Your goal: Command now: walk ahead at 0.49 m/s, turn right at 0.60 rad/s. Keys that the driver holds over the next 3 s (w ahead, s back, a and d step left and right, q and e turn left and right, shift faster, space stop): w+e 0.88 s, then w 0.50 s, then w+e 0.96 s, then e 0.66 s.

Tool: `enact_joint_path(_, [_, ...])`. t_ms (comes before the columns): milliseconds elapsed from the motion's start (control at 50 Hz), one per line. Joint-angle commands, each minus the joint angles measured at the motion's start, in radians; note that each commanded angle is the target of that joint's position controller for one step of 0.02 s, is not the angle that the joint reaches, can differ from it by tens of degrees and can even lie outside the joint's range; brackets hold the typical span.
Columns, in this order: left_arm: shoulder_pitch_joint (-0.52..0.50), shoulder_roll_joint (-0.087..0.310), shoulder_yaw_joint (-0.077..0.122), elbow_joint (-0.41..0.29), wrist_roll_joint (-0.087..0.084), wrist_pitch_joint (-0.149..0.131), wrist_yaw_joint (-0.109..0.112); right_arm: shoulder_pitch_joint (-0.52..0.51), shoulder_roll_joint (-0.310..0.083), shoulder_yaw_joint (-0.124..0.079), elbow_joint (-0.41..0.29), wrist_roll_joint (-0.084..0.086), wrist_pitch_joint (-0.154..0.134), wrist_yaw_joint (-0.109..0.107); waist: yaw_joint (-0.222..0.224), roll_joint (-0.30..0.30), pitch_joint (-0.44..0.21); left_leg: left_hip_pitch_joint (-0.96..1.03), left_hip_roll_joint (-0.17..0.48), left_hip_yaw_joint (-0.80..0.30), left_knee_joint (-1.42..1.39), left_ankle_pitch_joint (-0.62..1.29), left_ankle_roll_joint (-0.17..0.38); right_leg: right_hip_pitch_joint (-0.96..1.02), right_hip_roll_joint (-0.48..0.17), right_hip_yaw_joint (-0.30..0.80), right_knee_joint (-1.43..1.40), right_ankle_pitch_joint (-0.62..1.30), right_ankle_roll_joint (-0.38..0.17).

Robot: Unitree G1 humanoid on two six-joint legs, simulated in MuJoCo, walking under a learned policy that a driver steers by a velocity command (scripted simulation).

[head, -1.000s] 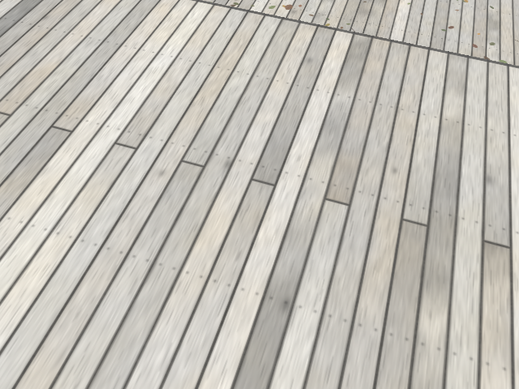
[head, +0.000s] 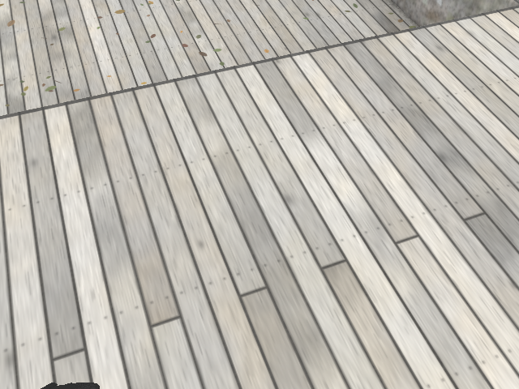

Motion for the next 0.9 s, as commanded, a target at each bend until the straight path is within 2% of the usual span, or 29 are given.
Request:
enact_joint_path(20, [-0.156,0.011,-0.010,-0.112,-0.004,-0.022,-0.024,-0.030,-0.183,-0.038,-0.045,0.013,-0.007,-0.005,-0.007,0.120,0.071,0.003,0.253,-0.074,-0.095,0.374,0.135,-0.006,0.005,-0.059,-0.134,0.042,-0.022])
enact_joint_path(60, [-0.177,0.022,-0.006,-0.126,-0.007,-0.023,-0.036,-0.021,-0.201,-0.043,-0.033,0.023,0.003,-0.004,0.005,0.124,0.076,0.049,0.269,-0.039,-0.060,0.508,0.121,0.036,0.025,-0.091,-0.193,-0.012,-0.055])
enact_joint_path(100, [-0.132,0.061,0.012,-0.125,0.001,-0.018,-0.039,-0.022,-0.237,-0.053,-0.031,0.030,0.014,-0.010,0.054,0.159,0.018,0.085,0.270,0.009,0.071,0.892,0.102,0.170,0.091,-0.148,-0.215,-0.110,-0.101])
enact_joint_path(120, [-0.041,0.098,0.032,-0.107,0.004,-0.013,-0.036,-0.023,-0.254,-0.058,-0.032,0.032,0.021,-0.015,0.113,0.170,-0.043,0.082,0.263,0.030,0.211,1.049,0.091,0.299,0.132,-0.167,-0.231,-0.141,-0.131])
enact_joint_path(140, [0.129,0.146,0.062,-0.063,0.000,-0.007,-0.025,-0.035,-0.247,-0.054,-0.038,0.035,0.024,-0.020,0.209,0.143,-0.131,-0.014,0.237,0.055,0.417,1.047,0.065,0.550,0.163,-0.160,-0.295,-0.070,-0.173])
enact_joint_path(160, [0.290,0.212,0.089,-0.028,-0.004,0.007,-0.002,-0.019,-0.199,-0.035,-0.062,0.011,0.016,-0.022,0.271,0.040,-0.227,-0.279,0.198,0.047,0.722,0.669,0.028,0.876,0.045,0.036,-0.294,-0.067,-0.228])
enact_joint_path(180, [0.231,0.318,0.092,-0.043,-0.006,-0.005,0.003,0.076,-0.056,0.012,-0.128,-0.023,-0.012,-0.003,0.123,-0.221,-0.340,-0.697,-0.012,-0.062,1.067,-0.282,-0.020,1.162,-0.226,0.643,-0.400,-0.239,-0.417])
enact_joint_path(200, [0.282,0.228,0.072,-0.059,-0.001,-0.017,0.000,-0.045,-0.164,-0.006,-0.141,0.014,-0.048,0.011,0.225,-0.116,-0.435,-0.790,-0.005,-0.252,1.157,-0.264,-0.011,1.177,-0.256,0.785,-0.528,-0.354,-0.431])
enact_joint_path(220, [0.244,0.184,0.056,-0.039,0.006,-0.030,-0.002,-0.137,-0.190,-0.014,-0.175,0.046,-0.062,0.016,0.222,-0.076,-0.269,-0.855,0.037,-0.241,1.124,-0.161,0.001,1.062,-0.221,0.629,-0.546,-0.272,-0.378])
enact_joint_path(240, [0.183,0.162,0.049,-0.039,0.002,-0.037,-0.001,-0.149,-0.173,-0.006,-0.175,0.032,-0.069,0.009,0.172,0.018,-0.173,-0.810,0.079,-0.235,1.032,-0.076,0.005,0.897,-0.172,0.505,-0.548,-0.158,-0.344])
enact_joint_path(260, [0.118,0.142,0.041,-0.048,0.007,-0.038,0.001,-0.146,-0.171,-0.010,-0.165,0.008,-0.067,0.003,0.128,0.045,-0.118,-0.744,0.103,-0.231,0.952,-0.037,-0.005,0.761,-0.132,0.418,-0.558,-0.044,-0.321])
enact_joint_path(280, [0.080,0.123,0.033,-0.059,0.020,-0.040,0.003,-0.125,-0.176,-0.015,-0.159,-0.001,-0.055,0.004,0.092,0.027,-0.095,-0.679,0.121,-0.237,0.915,-0.010,-0.013,0.669,-0.104,0.367,-0.581,0.039,-0.315])
enact_joint_path(320, [0.063,0.123,0.032,-0.046,0.018,-0.046,0.010,-0.105,-0.155,-0.013,-0.156,-0.009,-0.033,0.005,0.064,0.015,-0.075,-0.632,0.121,-0.218,0.850,0.009,-0.042,0.567,-0.089,0.326,-0.614,0.124,-0.326])
enact_joint_path(360, [0.081,0.136,0.034,-0.023,0.013,-0.048,0.023,-0.149,-0.127,-0.004,-0.170,-0.018,-0.020,0.003,0.068,0.018,-0.044,-0.625,0.108,-0.198,0.752,0.073,-0.072,0.484,-0.061,0.265,-0.627,0.164,-0.322])
enact_joint_path(440, [0.137,0.158,0.041,0.016,0.003,-0.036,0.041,-0.328,-0.078,0.018,-0.213,-0.015,-0.025,0.013,0.134,-0.009,-0.012,-0.539,0.043,-0.180,0.417,0.362,-0.080,0.411,0.017,0.193,-0.604,0.061,-0.251])
enact_joint_path(480, [0.181,0.170,0.045,0.039,-0.001,-0.032,0.043,-0.390,-0.084,0.018,-0.231,-0.001,-0.031,0.023,0.162,-0.017,-0.012,-0.484,0.011,-0.184,0.331,0.423,-0.075,0.417,0.004,0.232,-0.595,-0.009,-0.235])
enact_joint_path(520, [0.205,0.162,0.044,0.056,-0.008,-0.029,0.044,-0.408,-0.113,0.007,-0.242,0.008,-0.036,0.029,0.162,-0.031,-0.012,-0.477,0.007,-0.218,0.268,0.397,-0.061,0.483,-0.021,0.295,-0.544,-0.061,-0.223])
enact_joint_path(580, [0.202,0.155,0.045,0.065,-0.005,-0.019,0.048,-0.365,-0.148,-0.014,-0.237,0.013,-0.045,0.031,0.128,-0.072,-0.020,-0.422,0.002,-0.230,0.228,0.256,-0.020,0.567,-0.054,0.381,-0.447,-0.050,-0.200])
enact_joint_path(600, [0.192,0.139,0.040,0.063,-0.003,-0.015,0.047,-0.295,-0.158,-0.024,-0.220,0.011,-0.049,0.027,0.090,-0.077,-0.042,-0.326,-0.003,-0.210,0.192,0.243,0.004,0.561,-0.031,0.379,-0.392,-0.020,-0.181])
enact_joint_path(620, [0.193,0.094,0.024,0.057,0.003,-0.016,0.043,-0.191,-0.187,-0.039,-0.207,-0.002,-0.054,0.020,0.038,-0.052,-0.127,-0.140,0.054,-0.243,0.190,0.234,0.048,0.518,0.023,0.334,-0.236,-0.003,-0.148])
enact_joint_path(640, [0.223,0.031,0.001,0.039,0.025,-0.018,0.042,-0.038,-0.244,-0.053,-0.198,-0.011,-0.051,0.011,-0.004,0.092,-0.283,0.129,0.239,-0.431,0.207,0.194,0.106,0.381,0.100,0.232,0.061,-0.237,-0.104])
enact_joint_path(660, [0.355,0.016,-0.008,0.012,-0.019,-0.027,0.042,0.014,-0.297,-0.068,-0.158,-0.015,-0.037,0.022,0.065,0.441,-0.363,0.358,0.431,-0.930,0.076,-0.103,0.261,0.031,0.188,0.136,0.354,-0.578,-0.051])
enact_joint_path(680, [0.320,0.126,0.012,0.045,-0.027,-0.024,0.047,-0.028,-0.187,-0.045,-0.186,0.005,-0.033,0.025,0.036,0.274,-0.264,0.289,0.412,-0.935,0.028,-0.302,0.230,-0.063,0.105,0.162,0.464,-0.508,-0.031])
enact_joint_path(700, [0.205,0.169,0.026,0.031,-0.017,-0.018,0.046,-0.069,-0.137,-0.032,-0.191,0.006,-0.026,0.019,0.013,0.181,-0.145,0.169,0.369,-0.752,0.021,-0.247,0.186,-0.080,0.075,0.128,0.476,-0.412,-0.023])
enact_joint_path(720, [0.157,0.155,0.026,0.023,-0.006,-0.013,0.048,-0.114,-0.124,-0.024,-0.194,-0.004,-0.020,0.017,0.031,0.114,-0.085,0.054,0.325,-0.627,0.008,-0.101,0.167,-0.041,0.043,0.102,0.453,-0.346,-0.017])
enact_joint_path(740, [0.125,0.140,0.028,0.011,0.003,-0.013,0.044,-0.138,-0.106,-0.019,-0.184,-0.008,-0.018,0.015,0.046,0.113,-0.034,-0.025,0.288,-0.535,-0.012,0.008,0.167,-0.024,0.016,0.101,0.406,-0.303,-0.015])
enact_joint_path(760, [0.133,0.119,0.028,0.008,-0.003,-0.009,0.038,-0.148,-0.098,-0.015,-0.178,-0.013,-0.020,0.012,0.067,0.144,-0.021,-0.080,0.261,-0.457,-0.037,0.071,0.157,0.022,-0.008,0.094,0.376,-0.277,-0.017])
enact_joint_path(800, [0.134,0.077,0.021,0.007,-0.008,0.001,0.033,-0.146,-0.092,-0.018,-0.158,-0.004,-0.029,0.011,0.075,0.162,-0.011,-0.114,0.244,-0.361,-0.077,0.148,0.169,0.038,-0.021,0.065,0.335,-0.261,-0.014])
enact_joint_path(900, [0.046,0.041,0.005,-0.021,0.002,0.001,0.023,-0.121,-0.144,-0.036,-0.112,-0.002,-0.030,0.010,0.062,0.112,0.006,-0.077,0.255,-0.203,-0.117,0.323,0.191,-0.013,-0.036,0.052,0.126,-0.095,0.002])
